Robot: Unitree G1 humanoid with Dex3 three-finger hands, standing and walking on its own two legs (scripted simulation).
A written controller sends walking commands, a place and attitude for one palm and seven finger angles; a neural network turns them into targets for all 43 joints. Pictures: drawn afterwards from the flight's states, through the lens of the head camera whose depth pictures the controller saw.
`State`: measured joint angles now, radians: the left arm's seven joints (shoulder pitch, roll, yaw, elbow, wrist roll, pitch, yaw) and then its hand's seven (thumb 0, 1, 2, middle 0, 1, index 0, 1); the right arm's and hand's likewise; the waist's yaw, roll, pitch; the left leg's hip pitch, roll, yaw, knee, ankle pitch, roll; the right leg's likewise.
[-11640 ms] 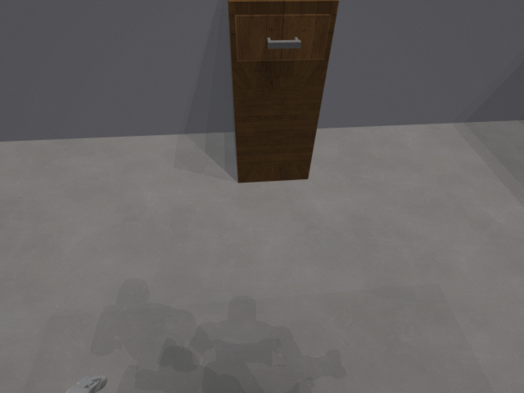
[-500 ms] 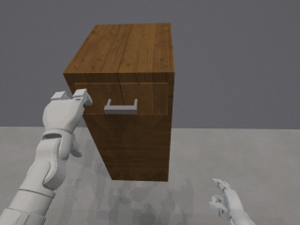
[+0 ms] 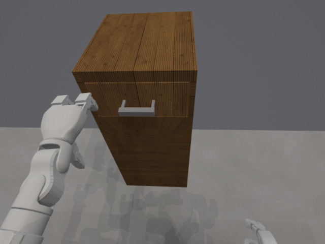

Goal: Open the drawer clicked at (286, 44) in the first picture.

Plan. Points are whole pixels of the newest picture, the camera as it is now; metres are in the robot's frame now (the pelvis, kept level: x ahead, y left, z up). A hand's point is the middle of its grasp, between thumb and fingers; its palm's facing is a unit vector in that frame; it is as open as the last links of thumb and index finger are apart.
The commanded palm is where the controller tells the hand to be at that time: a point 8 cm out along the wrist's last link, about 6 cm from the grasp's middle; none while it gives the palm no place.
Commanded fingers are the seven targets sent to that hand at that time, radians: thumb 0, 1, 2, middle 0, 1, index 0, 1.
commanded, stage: move the hooked fingers above the handle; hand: left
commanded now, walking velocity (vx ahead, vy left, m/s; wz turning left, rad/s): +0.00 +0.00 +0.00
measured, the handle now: (137, 107) +0.53 +0.17 -0.01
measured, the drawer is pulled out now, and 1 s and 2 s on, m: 0.00 0.00 0.00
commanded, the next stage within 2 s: none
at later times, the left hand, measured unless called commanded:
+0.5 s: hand (102, 127) +0.36 +0.22 +0.08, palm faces -0.04 -0.02 -1.00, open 13.9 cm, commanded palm +0.35 +0.22 +0.14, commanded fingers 0.00 -0.50 0.30 -0.30 -1.20 -0.30 -1.20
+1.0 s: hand (118, 116) +0.42 +0.20 +0.06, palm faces -0.05 -0.02 -1.00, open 13.9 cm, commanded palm +0.41 +0.20 +0.13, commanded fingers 0.00 -0.50 0.30 -0.30 -1.20 -0.30 -1.20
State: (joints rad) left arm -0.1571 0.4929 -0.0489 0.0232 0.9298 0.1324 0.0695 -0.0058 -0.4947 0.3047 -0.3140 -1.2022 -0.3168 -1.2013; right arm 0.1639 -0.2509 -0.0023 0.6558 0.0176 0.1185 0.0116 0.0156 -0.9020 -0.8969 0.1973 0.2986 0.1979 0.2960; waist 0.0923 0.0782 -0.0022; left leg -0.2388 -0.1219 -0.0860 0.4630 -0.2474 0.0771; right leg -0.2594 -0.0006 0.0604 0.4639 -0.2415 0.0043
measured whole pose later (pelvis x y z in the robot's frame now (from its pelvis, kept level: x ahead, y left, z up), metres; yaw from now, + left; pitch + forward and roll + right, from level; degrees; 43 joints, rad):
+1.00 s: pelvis +0.02 -0.04 -0.01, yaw +0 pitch +9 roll +0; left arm -0.50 0.48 -0.09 0.58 0.98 0.01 0.09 -0.01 -0.49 0.31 -0.31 -1.20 -0.32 -1.20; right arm 0.23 -0.26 -0.03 0.64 0.03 0.13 -0.06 0.01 -0.90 -0.90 0.20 0.30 0.20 0.30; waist 0.01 0.06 -0.08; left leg -0.41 -0.08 -0.09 0.59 -0.34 0.03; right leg -0.44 0.05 0.04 0.60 -0.32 -0.03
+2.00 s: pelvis +0.01 -0.04 -0.02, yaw -1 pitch +13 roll +0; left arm -0.77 0.47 -0.10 0.93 1.04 -0.04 0.20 -0.01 -0.49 0.30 -0.32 -1.20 -0.32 -1.20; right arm 0.33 -0.27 -0.05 0.68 0.02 0.11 -0.04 0.01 -0.90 -0.90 0.20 0.30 0.20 0.30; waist -0.06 0.04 -0.11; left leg -0.53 -0.07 -0.09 0.65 -0.34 0.03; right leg -0.55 0.06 0.04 0.63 -0.31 -0.03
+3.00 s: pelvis +0.01 -0.03 -0.02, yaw -3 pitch +13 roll +0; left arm -0.77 0.47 -0.04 0.99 1.06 0.06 0.21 0.00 -0.49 0.31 -0.35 -1.23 -0.34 -1.25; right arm 0.30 -0.23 0.00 0.65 0.03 0.15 -0.04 0.01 -0.90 -0.90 0.20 0.30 0.20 0.30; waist -0.07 0.06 -0.12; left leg -0.50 -0.06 -0.04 0.62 -0.34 0.04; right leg -0.54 0.07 0.09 0.62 -0.30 -0.02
